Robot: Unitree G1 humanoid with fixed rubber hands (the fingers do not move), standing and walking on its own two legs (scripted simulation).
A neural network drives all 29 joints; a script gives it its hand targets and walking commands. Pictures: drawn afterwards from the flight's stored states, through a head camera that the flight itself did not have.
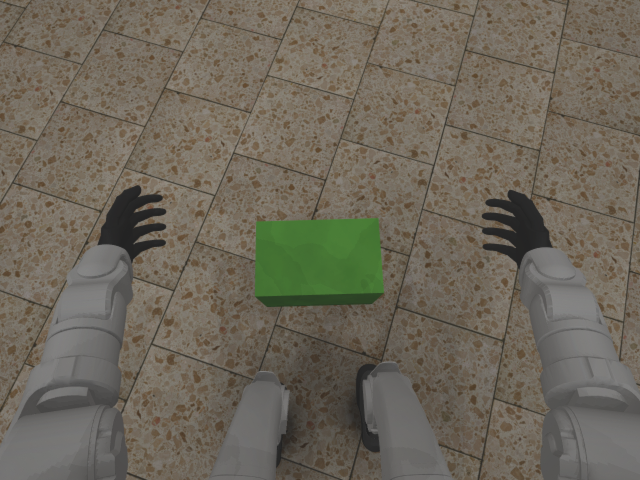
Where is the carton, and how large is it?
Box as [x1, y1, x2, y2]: [255, 218, 383, 306]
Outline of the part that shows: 378,218 256,221 255,296 267,306 355,304 373,302 383,292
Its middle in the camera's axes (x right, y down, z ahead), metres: +0.00 +0.07 +0.99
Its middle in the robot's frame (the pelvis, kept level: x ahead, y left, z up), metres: +0.48 +0.01 -0.58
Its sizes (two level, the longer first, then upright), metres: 0.289 0.177 0.212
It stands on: the floor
